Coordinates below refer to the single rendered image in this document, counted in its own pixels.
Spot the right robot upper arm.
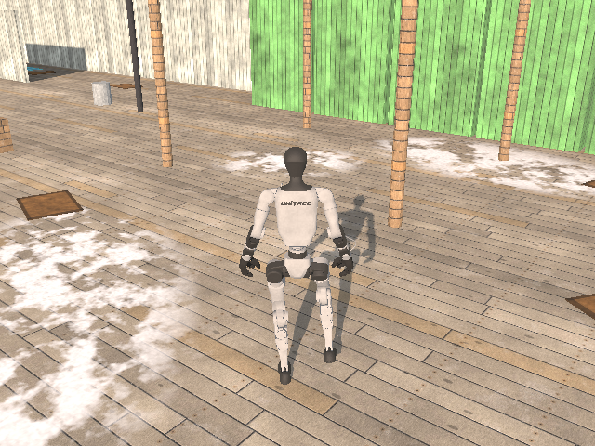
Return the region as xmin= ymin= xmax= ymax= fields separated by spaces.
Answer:
xmin=315 ymin=187 xmax=342 ymax=239

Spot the left robot upper arm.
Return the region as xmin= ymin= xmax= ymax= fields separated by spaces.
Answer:
xmin=250 ymin=188 xmax=277 ymax=239

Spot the right robot forearm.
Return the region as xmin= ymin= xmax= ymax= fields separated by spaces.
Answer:
xmin=333 ymin=224 xmax=351 ymax=260

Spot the robot left hand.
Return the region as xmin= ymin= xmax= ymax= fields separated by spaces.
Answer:
xmin=239 ymin=256 xmax=260 ymax=277

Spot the robot right hand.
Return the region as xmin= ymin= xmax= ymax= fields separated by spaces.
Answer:
xmin=332 ymin=257 xmax=354 ymax=277

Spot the right robot shin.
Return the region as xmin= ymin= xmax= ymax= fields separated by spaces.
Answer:
xmin=319 ymin=288 xmax=333 ymax=351

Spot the left robot forearm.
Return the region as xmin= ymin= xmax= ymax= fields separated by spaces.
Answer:
xmin=242 ymin=225 xmax=260 ymax=261

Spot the humanoid robot torso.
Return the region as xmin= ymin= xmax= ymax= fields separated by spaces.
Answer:
xmin=275 ymin=183 xmax=318 ymax=279

